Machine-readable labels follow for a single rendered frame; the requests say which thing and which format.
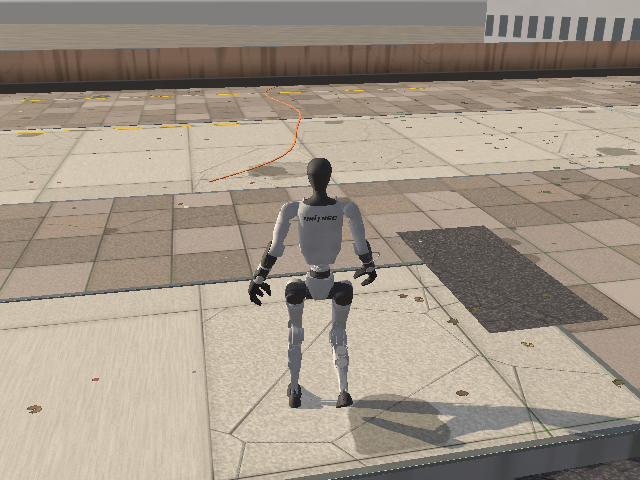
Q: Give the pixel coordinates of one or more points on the robot right upper arm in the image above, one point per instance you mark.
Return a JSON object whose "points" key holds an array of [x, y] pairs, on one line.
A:
{"points": [[351, 210]]}

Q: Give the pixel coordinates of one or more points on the left robot thigh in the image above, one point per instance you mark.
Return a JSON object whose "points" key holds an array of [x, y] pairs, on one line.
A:
{"points": [[295, 294]]}

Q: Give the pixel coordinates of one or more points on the left robot hand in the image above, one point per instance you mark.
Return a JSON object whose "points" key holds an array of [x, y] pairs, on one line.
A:
{"points": [[254, 289]]}

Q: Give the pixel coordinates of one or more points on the left robot forearm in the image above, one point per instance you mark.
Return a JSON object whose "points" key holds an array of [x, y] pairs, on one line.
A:
{"points": [[265, 266]]}

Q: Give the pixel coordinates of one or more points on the right robot hand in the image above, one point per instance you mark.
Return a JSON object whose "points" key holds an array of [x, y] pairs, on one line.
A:
{"points": [[370, 279]]}

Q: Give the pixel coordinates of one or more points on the robot left upper arm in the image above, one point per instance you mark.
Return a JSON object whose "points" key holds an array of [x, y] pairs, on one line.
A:
{"points": [[287, 212]]}

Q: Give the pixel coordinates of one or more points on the robot left foot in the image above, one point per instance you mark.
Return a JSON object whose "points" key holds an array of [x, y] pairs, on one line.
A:
{"points": [[294, 400]]}

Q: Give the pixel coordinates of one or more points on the right robot forearm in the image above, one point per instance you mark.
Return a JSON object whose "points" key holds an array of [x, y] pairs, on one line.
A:
{"points": [[367, 260]]}

